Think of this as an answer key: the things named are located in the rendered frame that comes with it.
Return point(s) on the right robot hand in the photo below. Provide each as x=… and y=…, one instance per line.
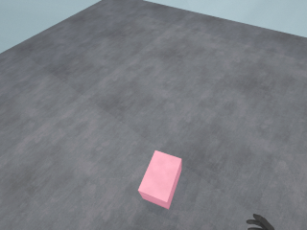
x=260, y=221

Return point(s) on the carton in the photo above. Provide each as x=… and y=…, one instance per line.
x=160, y=180

